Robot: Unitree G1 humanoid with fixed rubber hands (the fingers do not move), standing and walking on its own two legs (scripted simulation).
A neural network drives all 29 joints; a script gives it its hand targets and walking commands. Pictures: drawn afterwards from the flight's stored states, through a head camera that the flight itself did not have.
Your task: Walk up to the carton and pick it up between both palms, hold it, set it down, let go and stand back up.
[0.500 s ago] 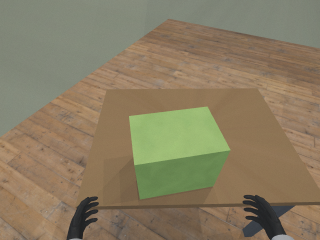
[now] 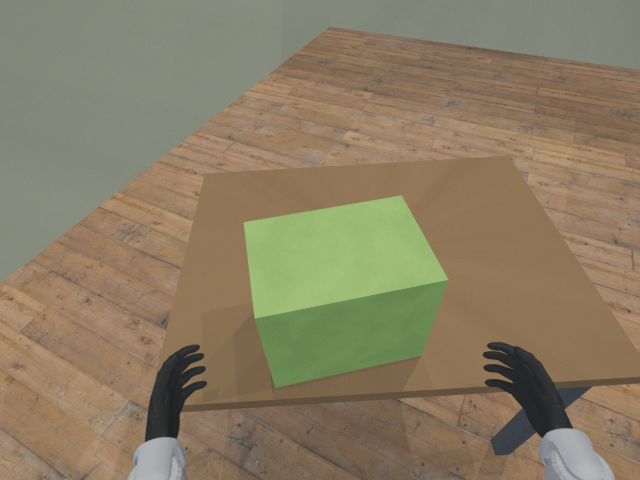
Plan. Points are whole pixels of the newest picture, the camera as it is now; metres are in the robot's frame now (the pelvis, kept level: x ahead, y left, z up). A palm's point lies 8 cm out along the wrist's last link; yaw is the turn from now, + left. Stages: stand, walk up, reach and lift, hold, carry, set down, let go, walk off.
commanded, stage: reach and lift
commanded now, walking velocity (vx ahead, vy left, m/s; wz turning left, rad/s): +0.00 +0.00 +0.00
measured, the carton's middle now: (337, 292) +0.42 +0.00 -0.05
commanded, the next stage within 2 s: none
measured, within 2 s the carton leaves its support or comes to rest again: neither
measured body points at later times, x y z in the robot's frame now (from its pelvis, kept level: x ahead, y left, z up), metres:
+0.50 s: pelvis +0.00 +0.00 +0.01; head +0.01 +0.00 +0.46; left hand +0.29 +0.23 +0.01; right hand +0.32 -0.25 +0.02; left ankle +0.00 +0.16 -0.73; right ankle -0.02 -0.11 -0.73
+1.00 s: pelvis +0.00 +0.01 +0.01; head +0.04 +0.01 +0.46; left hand +0.35 +0.23 +0.07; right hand +0.41 -0.24 +0.08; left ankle +0.00 +0.16 -0.73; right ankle -0.02 -0.11 -0.73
